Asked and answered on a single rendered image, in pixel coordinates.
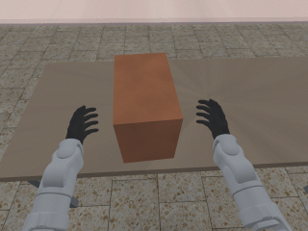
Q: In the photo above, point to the robot left forearm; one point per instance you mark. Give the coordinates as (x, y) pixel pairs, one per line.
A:
(51, 206)

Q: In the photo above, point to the robot right forearm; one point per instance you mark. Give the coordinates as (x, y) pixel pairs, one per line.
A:
(256, 210)

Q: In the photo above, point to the table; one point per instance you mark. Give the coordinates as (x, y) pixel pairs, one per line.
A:
(264, 100)

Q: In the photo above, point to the carton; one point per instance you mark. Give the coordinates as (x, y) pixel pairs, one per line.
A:
(147, 117)

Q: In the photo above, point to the robot left hand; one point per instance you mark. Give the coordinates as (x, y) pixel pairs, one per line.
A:
(77, 125)

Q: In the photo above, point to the robot right hand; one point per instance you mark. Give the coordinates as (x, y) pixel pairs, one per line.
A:
(217, 122)

